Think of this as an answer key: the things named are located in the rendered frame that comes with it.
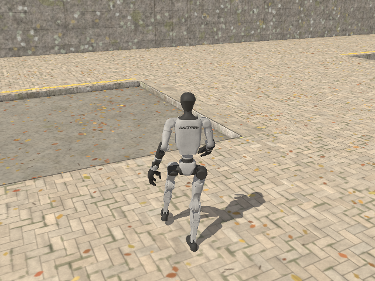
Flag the left robot hand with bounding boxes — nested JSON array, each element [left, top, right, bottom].
[[148, 169, 161, 186]]

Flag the left robot forearm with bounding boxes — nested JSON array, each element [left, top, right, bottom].
[[150, 142, 165, 171]]

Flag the robot head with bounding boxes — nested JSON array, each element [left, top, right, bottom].
[[178, 92, 198, 120]]

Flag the right robot forearm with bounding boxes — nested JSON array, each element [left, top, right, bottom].
[[205, 140, 215, 152]]

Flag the right robot shin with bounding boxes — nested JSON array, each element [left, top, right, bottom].
[[190, 201, 201, 243]]

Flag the right robot upper arm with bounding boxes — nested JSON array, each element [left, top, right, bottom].
[[200, 117, 214, 148]]

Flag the left robot upper arm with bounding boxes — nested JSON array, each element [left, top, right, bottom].
[[160, 118, 176, 151]]

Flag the right robot hand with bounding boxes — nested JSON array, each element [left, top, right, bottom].
[[197, 145, 212, 157]]

